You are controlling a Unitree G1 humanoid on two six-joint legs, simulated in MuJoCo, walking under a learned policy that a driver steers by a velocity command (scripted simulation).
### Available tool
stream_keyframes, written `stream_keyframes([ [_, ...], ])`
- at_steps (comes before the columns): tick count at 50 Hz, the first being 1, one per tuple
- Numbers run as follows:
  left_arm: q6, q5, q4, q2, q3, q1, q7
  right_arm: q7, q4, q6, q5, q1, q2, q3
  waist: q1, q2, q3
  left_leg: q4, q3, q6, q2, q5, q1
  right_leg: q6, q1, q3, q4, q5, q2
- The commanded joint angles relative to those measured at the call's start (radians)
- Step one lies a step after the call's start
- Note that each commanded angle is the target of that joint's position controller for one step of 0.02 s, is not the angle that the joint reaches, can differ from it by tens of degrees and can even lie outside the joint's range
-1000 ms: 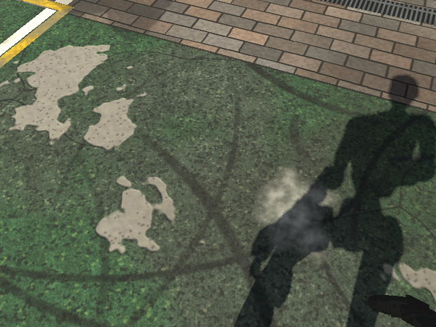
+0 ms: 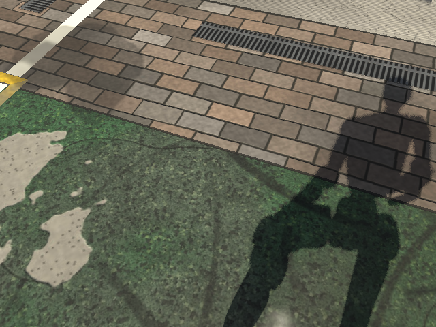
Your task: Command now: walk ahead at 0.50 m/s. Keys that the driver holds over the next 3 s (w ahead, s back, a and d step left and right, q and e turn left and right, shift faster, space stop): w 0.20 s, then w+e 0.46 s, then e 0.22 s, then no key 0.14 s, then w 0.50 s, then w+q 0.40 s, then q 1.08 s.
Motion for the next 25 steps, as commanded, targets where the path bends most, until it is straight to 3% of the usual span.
stream_keyframes([
  [1, 0.006, -0.008, -0.018, 0.177, 0.042, 0.036, 0.009, 0.018, -0.1, -0.023, 0.005, -0.129, -0.072, -0.011, -0.003, -0.107, 0.068, -0.063, 0.011, 0.025, -0.021, -0.042, -0.015, -0.146, 0.02, 0.134, -0.022, 0.293, -0.307],
  [3, 0.016, -0.009, -0.014, 0.19, 0.047, 0.022, 0.014, 0.024, -0.096, -0.028, 0.005, -0.09, -0.097, -0.019, -0.038, -0.126, 0.043, -0.089, 0.025, 0.052, -0.042, -0.114, 0.06, -0.126, 0.061, 0.137, 0.039, 0.408, -0.323],
  [4, 0.02, -0.011, -0.017, 0.196, 0.049, -0.001, 0.015, 0.023, -0.077, -0.03, 0.002, -0.019, -0.118, -0.031, -0.084, -0.133, 0.0, -0.11, 0.054, 0.071, -0.072, -0.13, 0.171, -0.11, 0.06, 0.116, 0.121, 0.562, -0.306],
  [5, 0.025, -0.008, -0.021, 0.178, 0.041, -0.009, 0.017, 0.016, -0.028, -0.03, -0.002, 0.129, -0.159, -0.054, -0.152, -0.116, -0.092, -0.121, 0.076, 0.099, -0.097, -0.115, 0.378, -0.085, 0.018, 0.076, 0.289, 0.667, -0.255],
  [6, 0.025, 0.01, -0.044, 0.136, 0.022, -0.003, 0.02, 0.006, 0.011, -0.028, -0.013, 0.312, -0.229, -0.077, -0.215, -0.028, -0.238, -0.079, -0.083, 0.16, 0.049, -0.078, 0.683, -0.048, -0.168, 0.03, 0.578, 0.473, -0.198],
  [7, 0.002, 0.014, -0.058, 0.011, -0.015, 0.115, 0.01, 0.006, 0.036, -0.02, -0.015, 0.38, -0.314, -0.096, -0.161, 0.238, -0.361, -0.174, -0.555, 0.324, 0.274, -0.276, 1.032, 0.022, -0.587, 0.021, 0.943, -0.121, -0.01],
  [8, -0.021, -0.004, -0.045, 0.095, 0.003, 0.065, 0.004, 0.008, 0.031, -0.019, -0.002, 0.382, -0.216, -0.069, -0.196, 0.187, -0.373, -0.274, -0.687, 0.32, 0.282, -0.406, 1.036, 0.015, -0.714, 0.158, 1.076, -0.327, -0.029],
  [9, -0.036, -0.03, -0.076, 0.154, 0.019, -0.025, -0.002, 0.005, 0.019, -0.021, -0.003, 0.304, -0.177, -0.054, -0.189, 0.133, -0.221, -0.291, -0.547, 0.274, 0.249, -0.397, 0.917, -0.002, -0.788, 0.155, 1.106, -0.261, -0.082],
  [10, -0.041, -0.03, -0.089, 0.149, 0.017, -0.082, 0.002, 0.003, 0.004, -0.021, -0.009, 0.234, -0.155, -0.047, -0.163, 0.056, -0.142, -0.309, -0.43, 0.249, 0.211, -0.319, 0.78, -0.006, -0.767, 0.126, 1.066, -0.171, -0.134],
  [11, -0.036, -0.018, -0.089, 0.14, 0.021, -0.105, 0.006, 0.005, -0.001, -0.023, -0.017, 0.179, -0.123, -0.039, -0.135, 0.021, -0.076, -0.343, -0.338, 0.235, 0.181, -0.237, 0.653, -0.001, -0.729, 0.12, 1.003, -0.11, -0.166],
  [13, -0.006, -0.016, -0.071, 0.11, 0.024, -0.061, 0.008, 0.007, 0.002, -0.035, -0.028, 0.14, -0.092, -0.031, -0.084, 0.054, -0.052, -0.406, -0.231, 0.218, 0.147, -0.173, 0.526, 0.004, -0.619, 0.136, 0.94, -0.047, -0.2],
  [16, 0.024, -0.016, -0.08, 0.076, 0.022, -0.083, 0.012, -0.001, 0.03, -0.05, -0.03, 0.155, -0.121, -0.042, -0.072, 0.03, -0.005, -0.47, -0.119, 0.224, 0.149, -0.106, 0.47, 0.023, -0.649, 0.157, 0.866, 0.035, -0.201],
  [20, 0.022, -0.008, -0.106, 0.071, 0.026, -0.161, 0.003, -0.019, 0.052, -0.049, -0.031, 0.17, -0.134, -0.045, -0.089, 0.014, 0.023, -0.49, 0.027, 0.188, 0.123, -0.029, 0.509, 0.034, -0.701, 0.164, 0.673, 0.26, -0.176],
  [22, 0.018, -0.006, -0.126, 0.057, 0.02, -0.226, -0.008, -0.026, 0.059, -0.046, -0.027, 0.177, -0.141, -0.044, -0.112, 0.011, 0.041, -0.5, 0.094, 0.167, 0.108, -0.019, 0.511, 0.032, -0.671, 0.115, 0.564, 0.345, -0.166],
  [25, 0.017, -0.004, -0.171, 0.036, 0.008, -0.324, -0.023, -0.032, 0.087, -0.034, -0.019, 0.236, -0.156, -0.049, -0.155, -0.007, 0.075, -0.488, 0.139, 0.16, 0.135, 0.005, 0.596, 0.019, -0.689, 0.072, 0.464, 0.36, -0.157],
])
Next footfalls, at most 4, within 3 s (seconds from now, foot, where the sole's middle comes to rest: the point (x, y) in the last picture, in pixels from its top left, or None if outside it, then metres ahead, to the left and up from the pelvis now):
0.12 left None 0.24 0.14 -0.78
0.66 right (287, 318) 0.52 -0.12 -0.78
1.14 left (242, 254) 0.72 0.02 -0.78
1.58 right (337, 250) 0.76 -0.29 -0.78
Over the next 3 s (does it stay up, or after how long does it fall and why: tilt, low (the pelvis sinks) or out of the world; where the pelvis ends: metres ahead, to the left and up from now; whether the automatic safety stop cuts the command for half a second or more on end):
stays up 1.05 -0.26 -0.01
